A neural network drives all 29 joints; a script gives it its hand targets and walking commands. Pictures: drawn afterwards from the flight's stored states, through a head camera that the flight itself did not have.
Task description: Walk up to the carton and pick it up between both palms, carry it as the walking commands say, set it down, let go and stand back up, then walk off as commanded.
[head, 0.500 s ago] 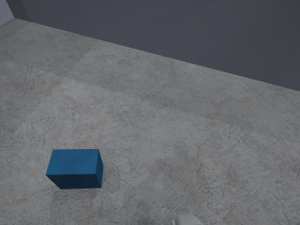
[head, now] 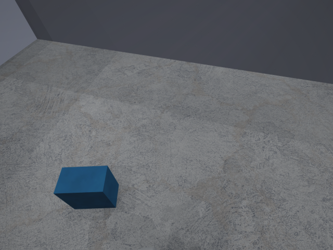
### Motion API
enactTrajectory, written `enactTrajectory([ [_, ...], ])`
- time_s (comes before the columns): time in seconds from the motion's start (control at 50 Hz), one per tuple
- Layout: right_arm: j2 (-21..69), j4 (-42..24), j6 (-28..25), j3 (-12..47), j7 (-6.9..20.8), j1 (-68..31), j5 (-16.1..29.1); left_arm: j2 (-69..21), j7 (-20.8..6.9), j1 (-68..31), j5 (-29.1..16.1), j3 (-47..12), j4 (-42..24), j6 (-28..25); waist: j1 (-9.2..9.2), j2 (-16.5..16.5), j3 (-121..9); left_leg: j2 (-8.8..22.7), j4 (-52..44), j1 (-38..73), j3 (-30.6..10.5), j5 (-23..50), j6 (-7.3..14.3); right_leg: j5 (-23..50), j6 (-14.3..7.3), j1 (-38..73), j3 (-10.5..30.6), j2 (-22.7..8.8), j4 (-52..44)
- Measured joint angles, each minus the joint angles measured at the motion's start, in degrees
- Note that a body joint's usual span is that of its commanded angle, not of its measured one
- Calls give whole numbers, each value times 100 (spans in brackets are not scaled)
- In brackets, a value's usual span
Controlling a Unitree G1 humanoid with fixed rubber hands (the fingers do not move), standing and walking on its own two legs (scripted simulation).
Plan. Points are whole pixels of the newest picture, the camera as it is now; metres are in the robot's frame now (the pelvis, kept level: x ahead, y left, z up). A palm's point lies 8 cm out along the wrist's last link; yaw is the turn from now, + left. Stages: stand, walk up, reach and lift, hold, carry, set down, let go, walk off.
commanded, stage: walk off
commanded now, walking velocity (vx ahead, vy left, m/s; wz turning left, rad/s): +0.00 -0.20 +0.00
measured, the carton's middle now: (90, 188) +0.51 +0.52 -0.64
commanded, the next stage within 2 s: none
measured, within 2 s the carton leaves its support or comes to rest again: neither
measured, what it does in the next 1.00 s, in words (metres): steps to the right: left foot, then right foot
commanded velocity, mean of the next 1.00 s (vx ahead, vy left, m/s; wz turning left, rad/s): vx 0.00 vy -0.20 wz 0.00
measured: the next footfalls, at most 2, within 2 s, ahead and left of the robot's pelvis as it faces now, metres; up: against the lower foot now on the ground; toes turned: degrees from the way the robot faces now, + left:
left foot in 0.10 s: +0.01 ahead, +0.06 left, +0.00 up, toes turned +9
right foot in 0.58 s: +0.02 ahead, -0.26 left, +0.00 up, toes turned -8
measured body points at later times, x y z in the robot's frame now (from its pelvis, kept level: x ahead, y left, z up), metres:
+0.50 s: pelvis -0.01 -0.09 +0.01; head +0.04 -0.06 +0.45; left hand +0.08 +0.16 -0.15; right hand -0.03 -0.36 -0.12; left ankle -0.03 +0.05 -0.74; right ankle +0.00 -0.28 -0.70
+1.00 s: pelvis -0.01 -0.19 -0.01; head +0.03 -0.15 +0.44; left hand +0.02 +0.04 -0.18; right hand +0.07 -0.44 -0.13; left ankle -0.02 -0.11 -0.74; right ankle -0.03 -0.27 -0.72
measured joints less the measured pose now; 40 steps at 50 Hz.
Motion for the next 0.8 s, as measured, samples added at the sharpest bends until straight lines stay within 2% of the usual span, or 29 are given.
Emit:
enactTrajectory([
  [0.06,152,-63,-86,91,-29,-86,20,20,10,62,3,3,35,2,41,-207,-49,-7,-1055,431,134,-72,29,-90,-87,-82,-159,111,133],
  [0.1,244,-105,-194,162,-71,-82,25,24,15,156,-22,-2,46,-12,44,-330,-98,5,-2132,876,170,450,86,-192,-127,-185,-247,188,316],
  [0.12,327,-87,-242,181,-94,-102,6,54,18,206,-21,7,55,0,25,-504,-82,-62,-2335,970,207,561,187,-270,-131,-266,-196,131,506],
  [0.16,383,-82,-287,209,-136,-80,-59,36,-17,313,-32,38,101,53,19,-655,-66,-48,-2449,1075,293,611,312,-869,69,-664,224,222,1643],
  [0.22,287,-53,-298,170,-168,78,-6,-12,-83,392,-29,37,131,114,5,-546,-54,181,-2900,1362,331,807,257,-962,257,-1204,627,314,3218],
  [0.32,327,-52,-334,210,-126,261,37,296,-192,187,9,169,49,161,-114,-540,143,456,-3402,1562,287,1164,70,-373,553,-1639,1284,-6,3746],
  [0.36,363,4,-349,209,-88,289,3,430,-245,107,-38,214,5,167,-116,-587,228,562,-3408,1569,315,1190,-19,-193,701,-1676,1452,-125,3626],
  [0.42,327,39,-392,170,-32,338,-39,457,-282,35,-87,210,-19,189,-161,-585,265,680,-3339,1516,337,1176,-156,27,841,-1476,1356,-367,2847],
  [0.48,222,56,-397,107,28,352,-74,361,-316,-29,-74,149,-56,185,-260,-483,265,759,-3195,1416,307,1129,-299,-99,883,-1032,957,-542,1854],
  [0.52,143,44,-363,47,52,319,-92,303,-355,-79,-65,124,-55,167,-336,-382,222,819,-3006,1297,278,1049,-411,-349,853,-683,666,-526,1257],
  [0.56,25,-3,-300,-33,72,295,-102,267,-347,-77,-44,101,-69,102,-355,-334,138,836,-2725,1168,306,906,-544,-171,818,-235,440,-496,474],
  [0.58,-71,-31,-279,-71,84,264,-108,219,-317,-87,-13,110,-43,59,-353,-235,141,898,-2458,1056,278,776,-517,17,723,-128,382,-436,298],
  [0.6,-167,-42,-235,-108,77,201,-98,137,-290,-111,14,106,-26,23,-351,-85,183,875,-1956,860,40,254,-412,-47,577,-167,339,-363,406],
  [0.64,-228,-89,-131,-154,35,147,-79,31,-204,-106,61,52,-68,-44,-302,20,206,560,-641,365,-311,-455,-244,-220,368,-189,315,-368,482],
  [0.68,-208,-104,-36,-128,30,129,-37,-18,-157,-77,23,40,-120,-51,-191,31,182,298,208,23,-332,-399,-153,-202,286,-130,297,-395,333],
  [0.72,-176,-91,-11,-95,37,86,1,-34,-88,-45,-36,41,-118,-50,-119,60,156,129,635,-182,-358,-179,-86,-97,241,-41,210,-345,124],
  [0.8,-64,-105,-20,-69,35,29,-4,-38,-6,81,-59,38,-52,-75,-15,64,51,12,653,-255,-142,92,-36,-67,84,28,-10,-184,-43],
])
